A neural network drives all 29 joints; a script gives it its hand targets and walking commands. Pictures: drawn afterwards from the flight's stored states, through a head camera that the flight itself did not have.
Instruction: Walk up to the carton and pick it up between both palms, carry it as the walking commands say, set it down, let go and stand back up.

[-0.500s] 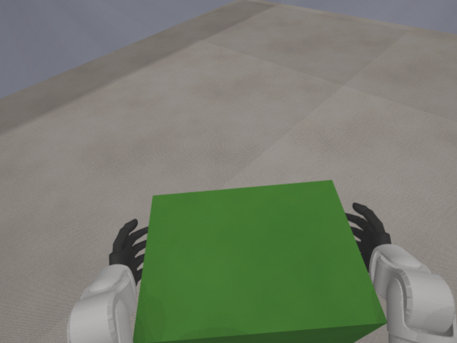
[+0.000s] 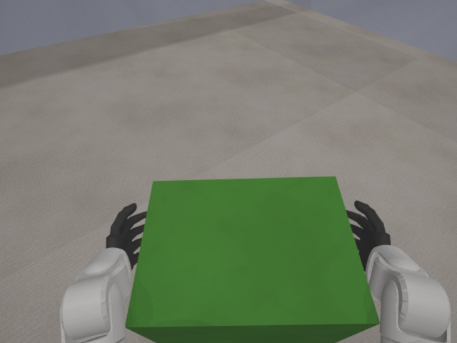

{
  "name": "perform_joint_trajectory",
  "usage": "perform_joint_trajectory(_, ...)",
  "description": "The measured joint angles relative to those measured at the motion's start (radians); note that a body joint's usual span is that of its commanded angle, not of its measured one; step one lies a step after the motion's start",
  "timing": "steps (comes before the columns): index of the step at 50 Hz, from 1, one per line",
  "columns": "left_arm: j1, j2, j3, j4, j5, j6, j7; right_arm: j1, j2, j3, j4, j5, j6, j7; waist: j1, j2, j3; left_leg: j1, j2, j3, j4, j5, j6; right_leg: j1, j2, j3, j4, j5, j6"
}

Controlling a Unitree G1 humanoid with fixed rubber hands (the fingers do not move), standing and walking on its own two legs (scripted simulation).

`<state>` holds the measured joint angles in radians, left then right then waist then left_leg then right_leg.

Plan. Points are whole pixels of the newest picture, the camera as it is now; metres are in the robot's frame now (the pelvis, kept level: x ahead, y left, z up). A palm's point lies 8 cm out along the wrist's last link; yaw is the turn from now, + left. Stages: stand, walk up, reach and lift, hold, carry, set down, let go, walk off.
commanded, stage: carry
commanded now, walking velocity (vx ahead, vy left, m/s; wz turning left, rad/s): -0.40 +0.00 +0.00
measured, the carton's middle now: (245, 270) +0.25 +0.01 +0.01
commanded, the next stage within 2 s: none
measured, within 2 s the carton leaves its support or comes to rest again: neither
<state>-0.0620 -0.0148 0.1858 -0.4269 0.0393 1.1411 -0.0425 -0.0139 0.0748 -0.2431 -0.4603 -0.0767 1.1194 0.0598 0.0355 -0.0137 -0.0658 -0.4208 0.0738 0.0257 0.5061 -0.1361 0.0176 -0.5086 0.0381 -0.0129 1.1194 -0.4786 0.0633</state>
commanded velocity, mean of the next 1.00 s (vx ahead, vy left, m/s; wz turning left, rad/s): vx -0.37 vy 0.00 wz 0.00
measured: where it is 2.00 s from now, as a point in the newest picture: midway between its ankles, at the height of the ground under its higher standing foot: outside the picture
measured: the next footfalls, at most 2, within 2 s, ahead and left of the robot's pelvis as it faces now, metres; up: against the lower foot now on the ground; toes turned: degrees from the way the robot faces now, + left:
right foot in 0.12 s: -0.06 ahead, -0.14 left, +0.00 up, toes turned -5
left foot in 0.50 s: -0.26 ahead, +0.11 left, +0.00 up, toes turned +2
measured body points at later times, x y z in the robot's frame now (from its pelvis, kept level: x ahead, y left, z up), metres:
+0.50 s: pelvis -0.24 +0.00 -0.01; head -0.25 +0.00 +0.44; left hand +0.02 +0.18 +0.07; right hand +0.02 -0.20 +0.07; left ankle -0.30 +0.11 -0.74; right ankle -0.10 -0.14 -0.74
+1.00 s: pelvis -0.47 -0.02 +0.00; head -0.47 -0.03 +0.45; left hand -0.21 +0.14 +0.06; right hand -0.25 -0.24 +0.06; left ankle -0.38 +0.11 -0.69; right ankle -0.47 -0.13 -0.74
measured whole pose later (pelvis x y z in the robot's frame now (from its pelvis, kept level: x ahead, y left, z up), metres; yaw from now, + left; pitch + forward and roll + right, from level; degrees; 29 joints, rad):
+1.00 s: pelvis -0.47 -0.02 +0.00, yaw -3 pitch +3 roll +1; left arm 0.01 -0.10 0.20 -0.40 0.07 1.11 -0.05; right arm 0.03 0.03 -0.24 -0.45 -0.06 1.14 0.06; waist -0.02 0.02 -0.07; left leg -0.63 0.00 0.00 0.90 -0.40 -0.05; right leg -0.33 -0.03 -0.02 0.53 -0.24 -0.01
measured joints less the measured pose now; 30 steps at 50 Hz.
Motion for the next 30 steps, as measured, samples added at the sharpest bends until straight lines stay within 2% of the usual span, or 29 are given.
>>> perform_joint_trajectory(3,-0.004,0.006,0.002,0.018,0.000,0.004,-0.001,-0.003,0.005,0.003,0.013,-0.012,0.005,0.001,-0.020,0.019,-0.024,-0.040,0.009,0.015,-0.046,0.069,-0.008,0.132,-0.012,-0.021,-0.293,-0.031,-0.031)
perform_joint_trajectory(5,-0.001,0.004,0.007,0.026,0.000,0.001,-0.005,-0.003,0.005,0.008,0.014,-0.021,0.011,0.001,-0.036,0.039,-0.032,-0.068,0.013,0.022,-0.073,0.119,-0.015,0.225,-0.015,-0.035,-0.519,0.022,-0.055)
perform_joint_trajectory(6,0.000,-0.003,0.010,0.028,0.001,-0.002,-0.006,-0.003,0.000,0.011,0.011,-0.021,0.013,0.000,-0.040,0.049,-0.032,-0.088,0.016,0.026,-0.072,0.138,-0.020,0.258,-0.017,-0.039,-0.619,0.090,-0.064)
perform_joint_trajectory(7,0.006,-0.018,0.010,0.040,0.007,-0.013,-0.008,0.001,-0.014,0.012,0.015,-0.018,0.013,0.000,-0.041,0.066,-0.025,-0.108,0.020,0.018,-0.048,0.085,-0.031,0.245,-0.014,-0.043,-0.640,0.191,-0.070)
perform_joint_trajectory(9,0.031,-0.056,0.007,0.051,0.023,-0.021,-0.006,0.028,-0.040,0.011,0.020,-0.003,0.017,0.002,-0.047,0.049,-0.015,-0.174,-0.024,-0.001,0.152,-0.177,-0.057,0.204,-0.042,-0.029,-0.601,0.226,-0.076)
perform_joint_trajectory(10,0.049,-0.073,0.007,0.043,0.031,-0.022,-0.005,0.038,-0.051,0.010,0.022,0.009,0.019,0.003,-0.053,0.037,-0.007,-0.205,-0.054,-0.015,0.296,-0.245,-0.062,0.195,-0.060,-0.022,-0.594,0.227,-0.076)
perform_joint_trajectory(13,0.091,-0.099,0.010,-0.010,0.049,-0.025,-0.005,0.030,-0.074,0.020,0.020,0.038,0.024,0.004,-0.070,0.024,0.013,-0.245,-0.107,-0.042,0.635,-0.253,-0.075,0.176,-0.089,-0.005,-0.605,0.259,-0.073)
perform_joint_trajectory(16,0.087,-0.088,0.015,-0.046,0.054,-0.024,-0.006,-0.011,-0.083,0.035,0.022,0.043,0.025,0.003,-0.072,0.023,0.022,-0.196,-0.119,-0.048,0.755,-0.252,-0.088,0.144,-0.099,0.002,-0.612,0.308,-0.073)
perform_joint_trajectory(19,0.063,-0.076,0.026,-0.048,0.052,-0.013,-0.007,-0.046,-0.081,0.042,0.033,0.034,0.033,0.002,-0.059,0.020,0.008,-0.081,-0.113,-0.036,0.622,-0.299,-0.082,0.104,-0.105,-0.001,-0.627,0.357,-0.072)
perform_joint_trajectory(23,0.029,-0.065,0.029,-0.024,0.057,0.008,-0.006,-0.064,-0.074,0.034,0.057,0.026,0.038,0.001,-0.040,-0.006,-0.021,0.098,-0.108,-0.003,0.268,-0.353,-0.036,0.043,-0.118,-0.018,-0.662,0.435,-0.063)
perform_joint_trajectory(25,0.018,-0.063,0.027,-0.016,0.060,0.013,-0.006,-0.066,-0.070,0.026,0.062,0.025,0.037,0.001,-0.037,-0.018,-0.030,0.185,-0.100,0.012,0.057,-0.299,-0.017,0.004,-0.122,-0.035,-0.671,0.475,-0.053)
perform_joint_trajectory(26,0.014,-0.051,0.028,-0.007,0.057,0.012,-0.007,-0.065,-0.055,0.022,0.074,0.021,0.028,0.000,-0.038,-0.044,-0.024,0.186,-0.110,0.019,0.010,-0.223,-0.008,-0.020,-0.136,-0.031,-0.655,0.461,-0.048)
perform_joint_trajectory(27,0.025,-0.041,0.032,0.003,0.051,0.010,-0.007,-0.059,-0.036,0.023,0.090,0.013,0.020,-0.001,-0.037,-0.053,-0.018,0.163,-0.111,0.016,0.021,-0.190,-0.001,-0.048,-0.132,-0.025,-0.609,0.348,-0.041)
perform_joint_trajectory(28,0.041,-0.032,0.036,0.007,0.042,0.010,-0.008,-0.046,-0.019,0.025,0.098,0.006,0.015,-0.003,-0.032,-0.042,-0.011,0.143,-0.094,0.010,0.037,-0.178,0.003,-0.086,-0.106,-0.013,-0.496,0.208,-0.035)
perform_joint_trajectory(29,0.053,-0.024,0.038,0.007,0.032,0.013,-0.007,-0.030,-0.004,0.026,0.096,0.001,0.012,-0.004,-0.024,-0.028,-0.001,0.131,-0.073,0.002,0.044,-0.169,0.004,-0.124,-0.072,0.002,-0.351,0.113,-0.033)
perform_joint_trajectory(30,0.059,-0.019,0.040,0.003,0.021,0.015,-0.006,-0.013,0.007,0.026,0.084,-0.002,0.010,-0.006,-0.017,-0.016,0.008,0.121,-0.054,-0.007,0.042,-0.158,0.002,-0.156,-0.041,0.013,-0.207,0.069,-0.032)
